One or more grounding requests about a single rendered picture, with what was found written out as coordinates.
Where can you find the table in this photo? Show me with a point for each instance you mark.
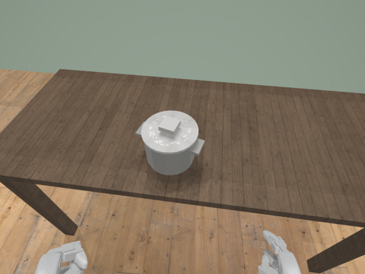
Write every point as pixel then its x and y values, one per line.
pixel 281 151

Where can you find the right robot hand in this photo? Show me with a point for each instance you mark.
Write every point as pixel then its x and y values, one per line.
pixel 284 263

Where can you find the left robot hand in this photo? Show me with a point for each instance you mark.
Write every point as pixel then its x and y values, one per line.
pixel 50 262

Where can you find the pot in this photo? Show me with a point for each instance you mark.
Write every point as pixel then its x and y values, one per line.
pixel 172 164

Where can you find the knob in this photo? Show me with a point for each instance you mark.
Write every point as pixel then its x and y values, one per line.
pixel 169 125

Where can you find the lid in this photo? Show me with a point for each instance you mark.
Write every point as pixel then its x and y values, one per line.
pixel 164 143

